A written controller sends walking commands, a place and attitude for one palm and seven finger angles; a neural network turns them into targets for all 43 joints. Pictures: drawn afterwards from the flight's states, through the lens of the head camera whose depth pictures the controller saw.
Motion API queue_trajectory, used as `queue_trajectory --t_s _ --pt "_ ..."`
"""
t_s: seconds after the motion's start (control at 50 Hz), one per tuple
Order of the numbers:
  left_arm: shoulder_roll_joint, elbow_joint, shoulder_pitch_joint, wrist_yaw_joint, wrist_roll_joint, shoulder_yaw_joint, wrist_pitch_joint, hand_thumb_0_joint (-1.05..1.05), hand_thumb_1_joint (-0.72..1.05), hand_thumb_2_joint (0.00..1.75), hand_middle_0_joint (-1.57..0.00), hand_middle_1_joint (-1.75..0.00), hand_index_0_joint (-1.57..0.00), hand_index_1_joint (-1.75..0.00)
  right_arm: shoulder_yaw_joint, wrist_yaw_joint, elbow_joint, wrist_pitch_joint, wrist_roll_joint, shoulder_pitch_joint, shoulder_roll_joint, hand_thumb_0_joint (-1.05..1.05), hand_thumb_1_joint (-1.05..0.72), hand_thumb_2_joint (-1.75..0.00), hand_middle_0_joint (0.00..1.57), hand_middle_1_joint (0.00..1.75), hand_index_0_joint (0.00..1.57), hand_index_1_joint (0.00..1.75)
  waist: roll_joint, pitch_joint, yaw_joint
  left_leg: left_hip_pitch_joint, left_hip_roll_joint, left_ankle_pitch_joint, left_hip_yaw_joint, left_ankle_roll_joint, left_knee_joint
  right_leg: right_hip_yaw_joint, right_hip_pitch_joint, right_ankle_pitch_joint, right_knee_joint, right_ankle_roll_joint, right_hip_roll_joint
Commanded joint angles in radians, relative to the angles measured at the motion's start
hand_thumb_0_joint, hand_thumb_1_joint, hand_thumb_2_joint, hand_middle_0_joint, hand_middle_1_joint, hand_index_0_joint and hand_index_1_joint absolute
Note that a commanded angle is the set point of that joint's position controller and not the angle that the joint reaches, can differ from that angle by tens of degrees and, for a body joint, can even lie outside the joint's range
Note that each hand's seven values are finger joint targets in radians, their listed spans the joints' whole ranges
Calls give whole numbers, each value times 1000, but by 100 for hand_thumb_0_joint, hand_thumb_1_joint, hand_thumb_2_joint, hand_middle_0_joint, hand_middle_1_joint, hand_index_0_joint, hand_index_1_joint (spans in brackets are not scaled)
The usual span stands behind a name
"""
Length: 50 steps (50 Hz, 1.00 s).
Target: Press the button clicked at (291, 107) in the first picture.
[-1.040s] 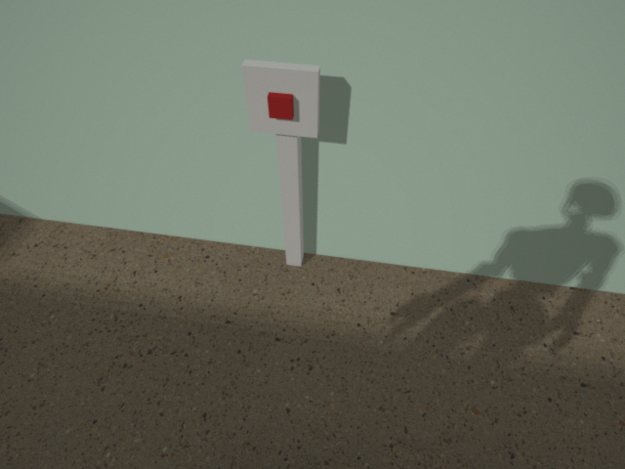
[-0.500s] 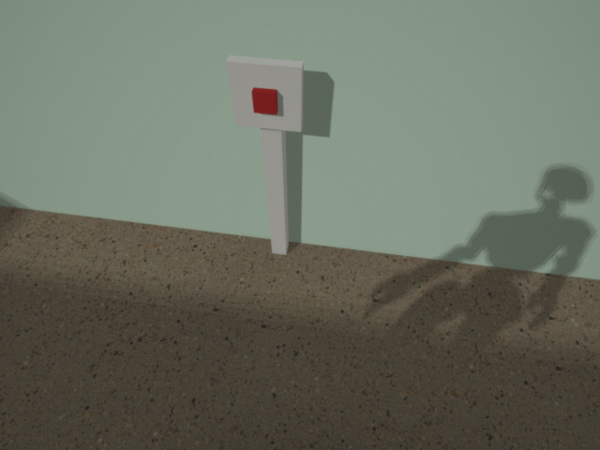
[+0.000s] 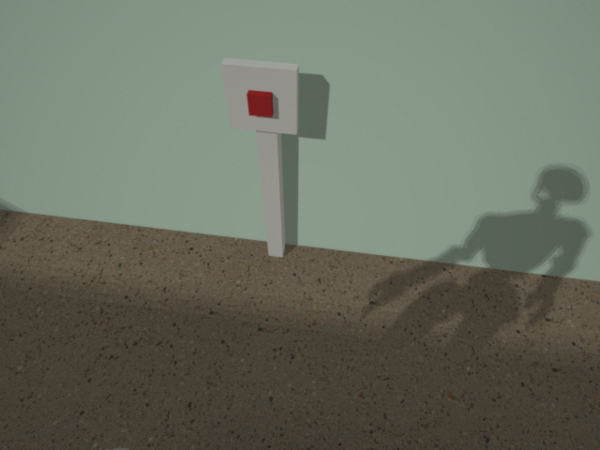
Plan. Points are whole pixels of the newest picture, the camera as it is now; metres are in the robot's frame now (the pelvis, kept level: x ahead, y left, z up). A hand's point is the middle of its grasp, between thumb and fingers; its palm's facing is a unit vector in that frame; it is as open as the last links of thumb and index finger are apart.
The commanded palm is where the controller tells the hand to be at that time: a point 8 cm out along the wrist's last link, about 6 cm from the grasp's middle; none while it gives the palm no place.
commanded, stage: take the last steps up to it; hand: left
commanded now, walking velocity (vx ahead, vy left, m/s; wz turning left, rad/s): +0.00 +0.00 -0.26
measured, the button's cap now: (260, 103) +0.87 +0.14 -0.04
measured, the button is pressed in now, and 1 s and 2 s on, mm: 0 0 0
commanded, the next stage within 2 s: come to a stop and stand still in 1.12 s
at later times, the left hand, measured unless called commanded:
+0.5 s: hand out of the picture +0.03 +0.17 -0.20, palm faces +0.02 -0.99 -0.16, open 7.4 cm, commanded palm none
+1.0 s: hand (246, 345) +0.31 +0.12 -0.19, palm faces -0.08 -0.98 -0.20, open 7.3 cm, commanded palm none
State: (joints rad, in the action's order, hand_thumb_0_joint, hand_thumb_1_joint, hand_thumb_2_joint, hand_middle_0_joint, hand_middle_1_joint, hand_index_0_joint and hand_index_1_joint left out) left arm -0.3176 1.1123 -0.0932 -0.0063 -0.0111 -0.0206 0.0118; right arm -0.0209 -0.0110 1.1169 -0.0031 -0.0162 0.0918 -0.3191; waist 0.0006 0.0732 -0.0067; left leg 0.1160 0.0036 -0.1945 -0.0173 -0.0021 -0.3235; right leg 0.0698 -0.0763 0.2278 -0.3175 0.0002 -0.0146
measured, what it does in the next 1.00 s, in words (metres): walks ahead: right foot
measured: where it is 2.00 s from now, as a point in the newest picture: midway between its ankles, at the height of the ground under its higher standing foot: (318, 420)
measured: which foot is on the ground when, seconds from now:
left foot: down 0.00-0.82, up 0.84-1.00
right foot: down 0.00-0.48, up 0.50-0.80, down 0.82-1.00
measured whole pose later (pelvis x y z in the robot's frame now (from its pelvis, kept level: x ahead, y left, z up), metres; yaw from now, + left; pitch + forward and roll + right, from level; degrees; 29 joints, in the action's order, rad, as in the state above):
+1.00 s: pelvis +0.21 -0.06 -0.02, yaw -5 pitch +0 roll +0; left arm -0.17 1.03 -0.15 -0.02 -0.02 -0.08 0.05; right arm -0.06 -0.01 1.13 0.00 -0.03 0.32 -0.13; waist -0.01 0.10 -0.04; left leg 0.42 0.12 -0.43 -0.06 -0.01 -1.02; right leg -0.16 -0.30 0.21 -0.51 -0.05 0.02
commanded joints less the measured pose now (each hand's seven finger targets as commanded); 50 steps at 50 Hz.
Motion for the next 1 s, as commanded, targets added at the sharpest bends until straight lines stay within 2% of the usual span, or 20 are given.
queue_trajectory --t_s 0.0,0.18,0.3,0.34,0.36,0.4,0.42,0.44,0.46,0.5,0.52,0.6,0.7,0.76,0.78,0.8,0.82,0.86,0.9,0.98 --pt "-144 -57 -8 -15 3 -28 3 0 90 90 -20 -30 -20 -30 -26 -18 -54 -11 1 27 -137 0 -90 -90 20 30 20 30 -2 -126 -10 -104 130 288 50 6 -28 74 -60 -338 -17 -34 112" --pt "-72 -47 -86 11 -7 -30 -8 0 90 90 -20 -30 -20 -30 -27 1 -41 -7 -14 84 -75 0 -90 -90 20 30 20 30 40 29 6 30 140 -260 91 35 8 83 -197 194 -73 -64 53" --pt "-68 -10 -235 2 -5 -53 18 0 90 90 -20 -30 -20 -30 -27 -9 -45 -32 -5 121 1 0 -90 -90 20 30 20 30 -144 -10 35 159 49 -63 -60 10 -266 213 4 -178 -63 -126 147" --pt "-74 14 -331 -13 -2 -68 22 0 90 90 -20 -30 -20 -30 -32 -14 -66 -34 -2 90 23 0 -90 -90 20 30 20 30 -256 19 67 348 19 -290 -90 -8 -409 328 156 -462 -44 -208 238" --pt "-66 19 -355 -19 -7 -70 23 0 90 90 -20 -30 -20 -30 -37 -16 -73 -37 1 77 29 0 -90 -90 20 30 20 30 -227 29 74 395 32 -359 -78 -6 -425 341 195 -565 -63 -246 267" --pt "-51 7 -325 -22 -6 -72 28 0 90 90 -20 -30 -20 -30 -39 -18 -67 -44 6 133 58 0 -90 -90 20 30 20 30 -139 2 20 263 44 -315 -65 4 -269 278 132 -683 -155 -235 247" --pt "-35 -16 -256 -19 4 -69 28 0 90 90 -20 -30 -20 -30 -40 -21 -29 -51 4 261 66 0 -90 -90 20 30 20 30 -101 -46 -57 -6 35 -142 -66 22 -82 186 -49 -647 -274 -177 177" --pt "25 -54 -203 -8 11 -61 28 0 90 90 -20 -30 -20 -30 -59 -30 32 -58 -14 416 4 0 -90 -90 20 30 20 30 117 -84 -109 -289 175 36 109 84 -22 56 -327 -374 -522 -98 27" --pt "72 -96 -151 -3 11 -48 37 0 90 90 -20 -30 -20 -30 -71 -37 65 -56 -26 547 -58 0 -90 -90 20 30 20 30 333 -71 -137 -335 439 200 371 206 62 -89 -544 290 -789 -42 -41" --pt "76 -104 -72 -6 -5 -58 29 0 90 90 -20 -30 -20 -30 -45 -26 43 -47 -23 494 29 0 -90 -90 20 30 20 30 85 132 -102 -94 456 100 328 235 98 -28 -624 254 -922 -50 63" --pt "95 -105 -77 5 -8 -55 26 0 90 90 -20 -30 -20 -30 -37 -26 26 -56 -23 453 49 0 -90 -90 20 30 20 30 63 154 -72 -60 412 136 261 213 116 -34 -627 202 -904 -41 88" --pt "137 -110 -78 32 -7 -40 16 0 90 90 -20 -30 -20 -30 -30 -35 39 -73 -18 434 63 0 -90 -90 20 30 20 30 168 48 -36 -130 280 397 -13 137 65 -138 -542 91 -615 -29 103" --pt "132 -117 -26 38 -8 -43 5 0 90 90 -20 -30 -20 -30 -28 -32 57 -58 -20 444 54 0 -90 -90 20 30 20 30 161 68 -33 -6 283 272 -48 125 79 -222 -341 -7 -394 -45 61" --pt "78 -70 -196 36 -11 -60 16 0 90 90 -20 -30 -20 -30 -30 -29 58 -51 -13 410 47 0 -90 -90 20 30 20 30 85 -1 70 59 240 347 -89 92 -161 -241 -53 -35 -275 -71 18" --pt "15 -28 -346 28 -15 -82 28 0 90 90 -20 -30 -20 -30 -30 -21 44 -52 0 390 66 0 -90 -90 20 30 20 30 -37 -79 141 194 172 259 -136 55 -400 -117 175 7 -210 -106 106" --pt "-102 3 -488 12 -15 -112 37 0 90 90 -20 -30 -20 -30 -22 -15 7 -55 16 412 125 0 -90 -90 20 30 20 30 -319 -202 169 406 24 -250 -168 10 -762 326 329 31 -30 -215 404" --pt "-116 -10 -452 4 8 -104 28 0 90 90 -20 -30 -20 -30 -28 -12 -25 -42 15 337 112 0 -90 -90 20 30 20 30 -246 -145 153 475 42 -445 -39 21 -966 447 215 131 102 -268 487" --pt "-28 -78 -230 -15 -4 -79 23 0 90 90 -20 -30 -20 -30 -42 -5 -36 -24 0 277 127 0 -90 -90 20 30 20 30 -182 28 62 482 152 -317 36 20 -970 338 -142 408 160 -234 448" --pt "40 -107 -156 -18 -15 -61 36 0 90 90 -20 -30 -20 -30 -34 2 -21 -10 -12 313 161 0 -90 -90 20 30 20 30 -102 9 0 350 168 -234 27 2 -822 145 -274 215 156 -192 377" --pt "25 -83 -163 -6 -16 -68 52 0 90 90 -20 -30 -20 -30 -26 15 -21 -10 -8 327 198 0 -90 -90 20 30 20 30 -85 -46 -11 247 123 -157 -67 -17 -506 -3 -231 75 138 -177 301"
